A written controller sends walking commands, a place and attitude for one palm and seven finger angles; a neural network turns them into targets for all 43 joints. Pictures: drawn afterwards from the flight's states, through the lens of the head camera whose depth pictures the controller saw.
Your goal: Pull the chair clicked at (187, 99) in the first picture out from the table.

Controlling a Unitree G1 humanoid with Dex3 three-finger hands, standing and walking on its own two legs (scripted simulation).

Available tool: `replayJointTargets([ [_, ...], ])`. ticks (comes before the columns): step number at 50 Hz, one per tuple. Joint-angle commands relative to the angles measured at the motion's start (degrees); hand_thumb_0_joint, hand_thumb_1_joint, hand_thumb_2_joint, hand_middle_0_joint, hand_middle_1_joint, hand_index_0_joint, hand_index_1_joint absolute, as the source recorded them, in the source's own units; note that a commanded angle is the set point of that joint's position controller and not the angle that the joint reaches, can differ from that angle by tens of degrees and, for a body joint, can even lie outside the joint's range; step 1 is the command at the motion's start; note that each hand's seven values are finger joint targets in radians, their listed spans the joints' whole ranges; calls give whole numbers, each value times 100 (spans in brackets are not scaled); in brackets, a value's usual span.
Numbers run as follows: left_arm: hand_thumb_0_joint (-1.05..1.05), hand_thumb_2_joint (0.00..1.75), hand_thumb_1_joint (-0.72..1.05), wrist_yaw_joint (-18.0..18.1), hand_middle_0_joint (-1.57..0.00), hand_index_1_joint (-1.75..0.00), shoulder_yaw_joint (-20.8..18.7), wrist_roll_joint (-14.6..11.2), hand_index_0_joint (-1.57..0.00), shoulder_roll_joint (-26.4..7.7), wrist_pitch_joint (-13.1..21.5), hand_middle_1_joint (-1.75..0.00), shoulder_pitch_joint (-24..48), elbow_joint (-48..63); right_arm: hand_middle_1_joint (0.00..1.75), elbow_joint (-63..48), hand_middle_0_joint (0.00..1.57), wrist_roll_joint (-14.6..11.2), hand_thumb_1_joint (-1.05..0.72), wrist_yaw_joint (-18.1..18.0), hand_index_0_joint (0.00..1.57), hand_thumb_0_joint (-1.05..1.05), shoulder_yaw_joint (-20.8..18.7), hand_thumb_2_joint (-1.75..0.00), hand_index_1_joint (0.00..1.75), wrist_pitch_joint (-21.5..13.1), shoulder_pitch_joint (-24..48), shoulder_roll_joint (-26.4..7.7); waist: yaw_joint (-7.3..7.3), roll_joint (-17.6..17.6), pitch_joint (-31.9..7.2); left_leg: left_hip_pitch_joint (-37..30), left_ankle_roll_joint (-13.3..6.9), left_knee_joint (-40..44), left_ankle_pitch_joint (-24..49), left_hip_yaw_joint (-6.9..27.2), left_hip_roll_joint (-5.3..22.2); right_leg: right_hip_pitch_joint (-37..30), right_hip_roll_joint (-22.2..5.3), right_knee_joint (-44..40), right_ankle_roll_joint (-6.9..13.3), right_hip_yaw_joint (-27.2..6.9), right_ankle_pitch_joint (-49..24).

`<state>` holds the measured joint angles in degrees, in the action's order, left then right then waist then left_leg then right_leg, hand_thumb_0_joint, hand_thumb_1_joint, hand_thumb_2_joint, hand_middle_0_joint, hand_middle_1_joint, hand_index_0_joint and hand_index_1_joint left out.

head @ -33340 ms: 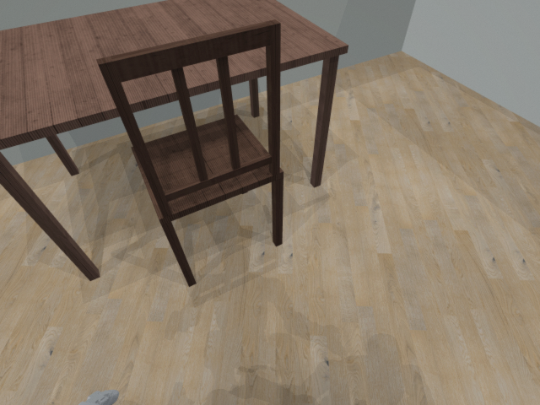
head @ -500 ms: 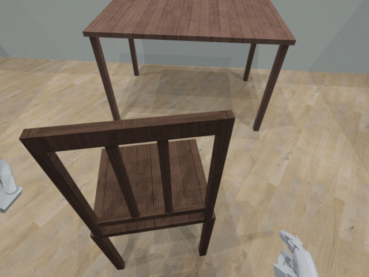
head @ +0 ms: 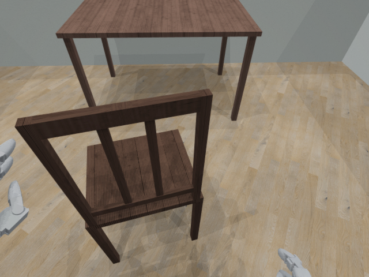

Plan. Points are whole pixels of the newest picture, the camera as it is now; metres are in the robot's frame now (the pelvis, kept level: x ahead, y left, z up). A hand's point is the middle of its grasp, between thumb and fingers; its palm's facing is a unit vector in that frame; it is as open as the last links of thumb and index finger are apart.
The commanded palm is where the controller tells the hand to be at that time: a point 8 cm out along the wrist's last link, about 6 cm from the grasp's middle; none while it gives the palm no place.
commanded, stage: stop stepping back and stand still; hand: left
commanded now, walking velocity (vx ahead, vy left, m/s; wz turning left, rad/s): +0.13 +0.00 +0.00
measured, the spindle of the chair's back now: (117, 171) +0.41 +0.19 -0.05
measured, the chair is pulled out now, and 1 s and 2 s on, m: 0.76 0.76 0.76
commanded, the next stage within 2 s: let the arm hang, fingers relaxed in 0.46 s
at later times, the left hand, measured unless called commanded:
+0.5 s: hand out of the picture +0.15 +0.28 +0.16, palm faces +0.43 -0.80 -0.42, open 7.4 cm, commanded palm +0.10 +0.32 +0.18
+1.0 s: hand out of the picture -0.05 +0.20 -0.18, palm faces +0.06 -0.98 -0.21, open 7.0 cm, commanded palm none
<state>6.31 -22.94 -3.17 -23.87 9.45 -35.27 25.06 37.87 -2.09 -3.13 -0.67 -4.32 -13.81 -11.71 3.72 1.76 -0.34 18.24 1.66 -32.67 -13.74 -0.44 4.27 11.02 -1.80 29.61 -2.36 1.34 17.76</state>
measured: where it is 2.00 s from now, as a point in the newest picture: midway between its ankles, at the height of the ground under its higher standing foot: outside the picture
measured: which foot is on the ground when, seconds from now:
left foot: down 0.00-1.00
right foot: down 0.00-1.00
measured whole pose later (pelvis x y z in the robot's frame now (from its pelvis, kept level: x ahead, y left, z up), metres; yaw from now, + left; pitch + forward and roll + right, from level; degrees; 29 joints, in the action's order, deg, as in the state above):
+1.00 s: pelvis -0.03 +0.00 +0.00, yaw +4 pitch -1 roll -2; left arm 0.4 -0.7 1.2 -13.5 -2.8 -21.9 -53.2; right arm 56.2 1.0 -0.3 -0.3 1.6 -20.6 -10.9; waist 0.1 -1.0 3.5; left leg 21.2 1.5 -32.0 -10.1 3.6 2.2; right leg 12.7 -2.6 30.2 -1.7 4.4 16.3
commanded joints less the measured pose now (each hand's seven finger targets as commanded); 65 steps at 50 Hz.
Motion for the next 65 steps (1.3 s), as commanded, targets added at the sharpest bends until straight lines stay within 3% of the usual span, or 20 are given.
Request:
replayJointTargets([
  [1,0,90,90,271,-20,-30,-1039,7,-20,-1316,557,-30,345,1998,30,-1092,20,49,-90,-147,20,0,-208,-90,30,-455,799,-625,-324,356,-133,-282,-397,853,107,388,122,209,-322,-830,269,-244,-546],
  [8,0,90,90,359,-20,-30,-834,127,-20,-974,627,-30,561,1216,30,-977,20,-4,-90,-220,20,0,-249,-90,30,-673,516,-663,-304,1118,279,469,-406,1620,-1990,662,233,20,42,-801,243,-4,260],
  [17,0,90,90,307,-20,-30,-561,125,-20,-832,562,-30,796,1325,30,-962,20,90,-90,-169,20,0,-257,-90,30,-744,635,-686,-285,-17,-54,-82,-338,1125,-1483,541,104,345,-90,-1150,253,-323,460],
  [23,0,90,90,389,-20,-30,-778,146,-20,-1129,552,-30,1009,1521,30,-880,20,108,-90,-254,20,0,-190,-90,30,-822,627,-613,-305,421,-36,-33,-356,1402,-1588,642,148,143,-57,-1098,239,-269,317],
  [27,0,90,90,371,-20,-30,-702,139,-20,-910,568,-30,889,1419,30,-882,20,130,-90,-223,20,0,-161,-90,30,-839,684,-572,-305,557,-98,-66,-344,1457,-1497,674,150,9,-28,-1055,252,-267,140],
  [28,0,90,90,-436,-20,-30,1929,537,-20,354,-182,-30,945,-3091,30,374,20,107,-90,284,20,0,-397,-90,30,-1124,746,-1294,-70,335,121,45,-295,678,89,688,155,763,-204,-252,298,103,-567],
  [29,0,90,90,-608,-20,-30,1598,587,-20,562,-836,-30,1015,-3343,30,584,20,228,-90,343,20,0,-357,-90,30,-386,305,-1091,-218,356,-136,175,-322,706,714,743,265,663,-281,-197,198,-34,-550],
  [30,0,90,90,-640,-20,-30,1660,557,-20,703,-1036,-30,904,-3295,30,451,20,212,-90,326,20,0,-268,-90,30,-153,278,-867,-260,312,-59,274,-341,704,476,753,300,660,-194,-102,158,105,-145],
  [31,0,90,90,-661,-20,-30,1717,526,-20,769,-1063,-30,927,-3529,30,440,20,256,-90,314,20,0,-206,-90,30,-42,343,-791,-366,240,-145,488,-419,748,-61,826,341,606,-206,-72,172,59,89],
  [33,0,90,90,-658,-20,-30,1790,551,-20,590,-1057,-30,1238,-4041,30,409,20,315,-90,329,20,0,-145,-90,30,135,280,-679,-361,-730,-12,447,-419,474,-424,776,37,638,-298,-335,320,-108,223],
  [35,0,90,90,-622,-20,-30,1834,555,-20,399,-1040,-30,1562,-4596,30,423,20,352,-90,339,20,0,-155,-90,30,255,146,-813,-300,-1596,-202,189,-396,65,83,668,-154,706,-554,-383,530,-288,95],
  [36,0,90,90,-604,-20,-30,1861,539,-20,361,-1047,-30,1685,-4907,30,485,20,355,-90,337,20,0,-165,-90,30,297,104,-850,-275,-1631,-261,-9,-397,-20,337,632,-170,751,-606,-363,583,-294,-2],
  [37,0,90,90,-590,-20,-30,1911,519,-20,331,-1058,-30,1737,-5202,30,562,20,350,-90,331,20,0,-155,-90,30,325,54,-853,-269,-1456,-301,-111,-403,20,531,650,-153,719,-589,-321,574,-275,-99],
  [40,0,90,90,-563,-20,-30,2040,463,-20,327,-1091,-30,1550,-6082,30,822,20,354,-90,338,20,0,-115,-90,30,334,93,-894,-388,251,21,178,-442,741,62,903,-5,578,-277,-123,400,-137,170],
  [43,0,90,90,-550,-20,-30,2117,438,-20,338,-1065,-30,1279,-6852,30,1080,20,311,-90,293,20,0,-106,-90,30,368,-139,-799,-419,853,223,272,-427,1101,-563,941,-30,382,-158,-264,408,-69,65],
  [45,0,90,90,-522,-20,-30,2050,433,-20,562,-1042,-30,1079,-7126,30,1205,20,337,-90,259,20,0,-142,-90,30,367,-300,-652,-428,1305,-70,136,-429,1164,-733,963,-3,201,-162,-287,419,-12,-42],
  [47,0,90,90,-533,-20,-30,2121,401,-20,558,-1020,-30,1057,-7422,30,1353,20,316,-90,241,20,0,-145,-90,30,388,-487,-602,-410,1295,-73,100,-406,1200,-850,955,-17,146,-172,-393,448,-18,-52],
  [51,0,90,90,-538,-20,-30,2194,385,-20,618,-989,-30,1083,-7843,30,1565,20,286,-90,209,20,0,-158,-90,30,439,-837,-507,-327,142,137,-96,-378,896,-675,786,-64,452,-310,-750,511,-107,113],
  [57,0,90,90,-501,-20,-30,2244,372,-20,644,-994,-30,1088,-8168,30,1881,20,287,-90,216,20,0,-141,-90,30,498,-1166,-328,-233,-663,524,-341,-332,414,-463,492,-197,1176,-527,-1117,639,-254,903],
  [65,0,90,90,-451,-20,-30,2263,361,-20,891,-991,-30,873,-8394,30,2139,20,284,-90,171,20,0,-77,-90,30,387,-1113,-193,-371,-133,727,9,-413,894,-132,680,-25,799,-305,-704,533,-110,158],
])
